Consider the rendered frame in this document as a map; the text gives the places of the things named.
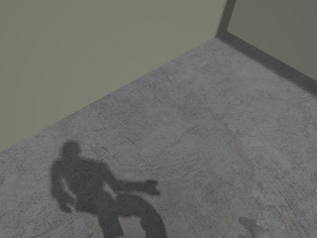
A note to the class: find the right robot hand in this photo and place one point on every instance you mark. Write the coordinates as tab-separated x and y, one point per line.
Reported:
253	227

